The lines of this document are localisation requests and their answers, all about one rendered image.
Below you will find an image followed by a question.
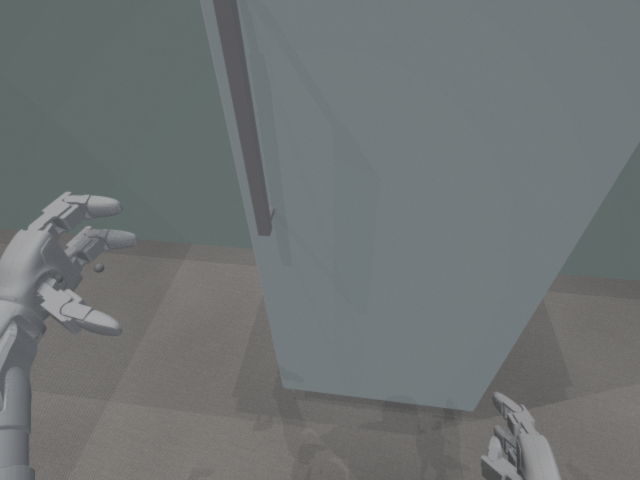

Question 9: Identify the robot left forearm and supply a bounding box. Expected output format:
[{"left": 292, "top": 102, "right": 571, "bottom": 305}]
[{"left": 0, "top": 299, "right": 47, "bottom": 480}]

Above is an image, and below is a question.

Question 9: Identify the handle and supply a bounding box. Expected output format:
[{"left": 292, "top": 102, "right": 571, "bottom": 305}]
[{"left": 213, "top": 0, "right": 275, "bottom": 236}]

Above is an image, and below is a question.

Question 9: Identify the fridge door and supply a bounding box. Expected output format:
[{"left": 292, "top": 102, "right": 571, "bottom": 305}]
[{"left": 201, "top": 0, "right": 640, "bottom": 411}]

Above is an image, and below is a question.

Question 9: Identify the left robot hand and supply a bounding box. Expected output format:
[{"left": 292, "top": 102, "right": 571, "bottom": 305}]
[{"left": 0, "top": 192, "right": 138, "bottom": 336}]

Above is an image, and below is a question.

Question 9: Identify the right robot hand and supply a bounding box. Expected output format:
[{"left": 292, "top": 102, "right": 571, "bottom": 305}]
[{"left": 481, "top": 392, "right": 561, "bottom": 480}]

